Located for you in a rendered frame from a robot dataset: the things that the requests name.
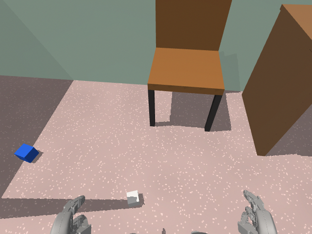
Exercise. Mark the desk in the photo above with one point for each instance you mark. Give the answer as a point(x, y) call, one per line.
point(279, 89)

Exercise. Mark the chair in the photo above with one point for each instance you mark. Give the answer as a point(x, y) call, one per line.
point(186, 59)

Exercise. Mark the right robot hand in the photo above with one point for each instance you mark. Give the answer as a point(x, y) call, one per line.
point(262, 219)

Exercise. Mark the left robot hand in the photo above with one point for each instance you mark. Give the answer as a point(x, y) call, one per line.
point(64, 223)

